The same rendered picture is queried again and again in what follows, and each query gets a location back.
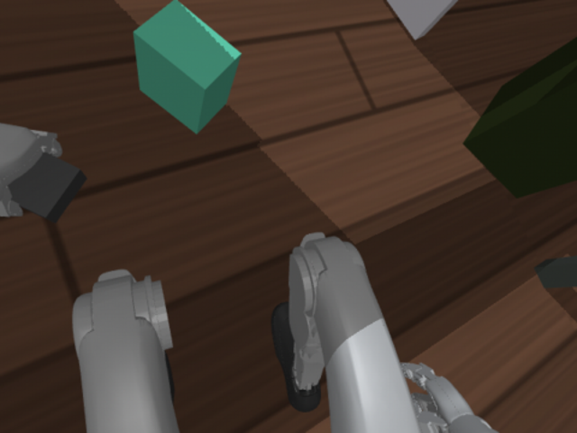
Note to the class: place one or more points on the right robot arm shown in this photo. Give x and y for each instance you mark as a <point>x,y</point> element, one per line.
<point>470,424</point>

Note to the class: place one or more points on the left robot hand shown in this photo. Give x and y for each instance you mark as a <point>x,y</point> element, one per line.
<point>20,149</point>

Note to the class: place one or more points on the right robot hand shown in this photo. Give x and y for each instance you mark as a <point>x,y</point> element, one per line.
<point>443,404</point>

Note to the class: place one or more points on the right robot foot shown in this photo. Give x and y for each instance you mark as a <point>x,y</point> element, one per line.
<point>283,340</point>

